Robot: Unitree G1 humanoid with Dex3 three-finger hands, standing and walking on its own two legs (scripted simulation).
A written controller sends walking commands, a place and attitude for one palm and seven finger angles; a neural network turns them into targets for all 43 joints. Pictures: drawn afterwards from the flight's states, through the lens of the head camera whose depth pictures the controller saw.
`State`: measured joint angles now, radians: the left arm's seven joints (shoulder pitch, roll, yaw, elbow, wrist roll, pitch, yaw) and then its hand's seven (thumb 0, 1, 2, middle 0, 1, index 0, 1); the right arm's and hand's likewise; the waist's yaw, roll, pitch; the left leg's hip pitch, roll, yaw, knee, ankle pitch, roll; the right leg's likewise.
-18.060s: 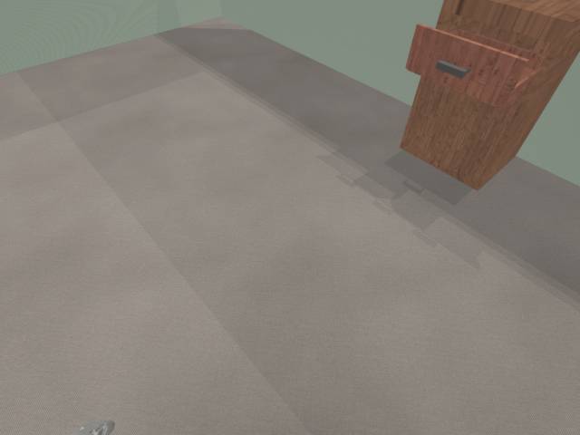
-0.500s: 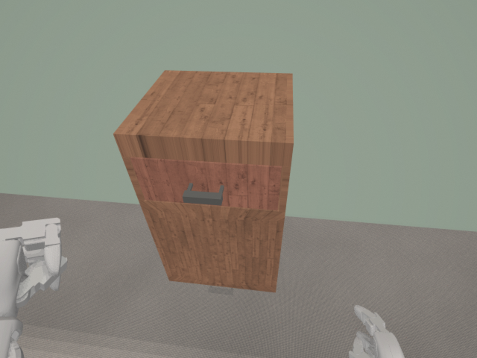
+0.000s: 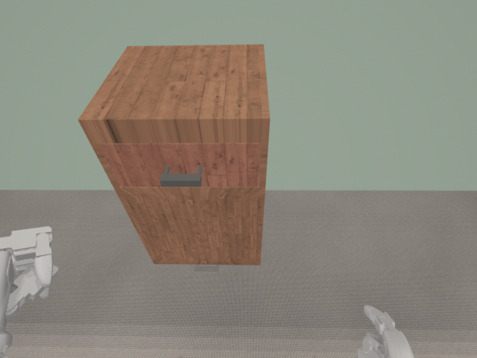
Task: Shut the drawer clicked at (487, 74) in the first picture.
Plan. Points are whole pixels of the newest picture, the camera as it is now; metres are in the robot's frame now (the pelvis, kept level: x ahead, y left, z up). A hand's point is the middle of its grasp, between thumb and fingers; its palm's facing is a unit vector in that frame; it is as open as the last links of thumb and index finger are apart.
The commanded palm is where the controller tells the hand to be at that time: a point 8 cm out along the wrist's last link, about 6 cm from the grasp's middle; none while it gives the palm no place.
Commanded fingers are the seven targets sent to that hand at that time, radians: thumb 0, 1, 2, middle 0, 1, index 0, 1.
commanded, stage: step back with the hand held close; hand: left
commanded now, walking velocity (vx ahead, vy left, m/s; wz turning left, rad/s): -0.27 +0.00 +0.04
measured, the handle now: (182, 174) +0.62 +0.20 -0.13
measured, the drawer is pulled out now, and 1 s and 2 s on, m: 0.00 0.00 0.00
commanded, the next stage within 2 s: stop stepping back and stand still in 1.44 s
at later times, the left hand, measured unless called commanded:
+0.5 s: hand (12, 309) +0.14 +0.25 +0.16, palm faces +0.40 -0.79 -0.47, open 3.3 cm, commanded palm +0.08 +0.29 +0.17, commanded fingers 0.00 0.90 0.90 -1.40 -1.60 -1.40 -1.60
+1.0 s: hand out of the picture +0.12 +0.26 +0.16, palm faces +0.36 -0.79 -0.50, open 3.3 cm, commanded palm +0.05 +0.30 +0.17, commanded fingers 0.00 0.90 0.90 -1.40 -1.60 -1.40 -1.60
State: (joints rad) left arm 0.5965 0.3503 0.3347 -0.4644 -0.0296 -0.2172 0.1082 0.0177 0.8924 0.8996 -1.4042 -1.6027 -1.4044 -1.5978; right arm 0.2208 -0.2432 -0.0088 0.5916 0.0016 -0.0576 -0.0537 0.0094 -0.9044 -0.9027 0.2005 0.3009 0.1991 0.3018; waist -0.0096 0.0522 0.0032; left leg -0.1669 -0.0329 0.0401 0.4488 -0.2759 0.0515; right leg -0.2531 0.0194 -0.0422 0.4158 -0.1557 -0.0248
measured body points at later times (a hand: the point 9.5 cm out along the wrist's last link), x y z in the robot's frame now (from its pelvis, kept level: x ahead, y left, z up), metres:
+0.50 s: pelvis -0.05 +0.01 -0.01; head -0.04 +0.02 +0.44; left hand +0.12 +0.29 +0.18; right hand +0.13 -0.22 -0.09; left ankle -0.02 +0.08 -0.74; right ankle +0.04 -0.10 -0.74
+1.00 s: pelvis -0.08 +0.02 -0.02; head -0.05 +0.05 +0.42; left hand +0.10 +0.30 +0.18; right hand +0.08 -0.23 -0.09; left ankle -0.02 +0.08 -0.74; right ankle +0.02 -0.10 -0.74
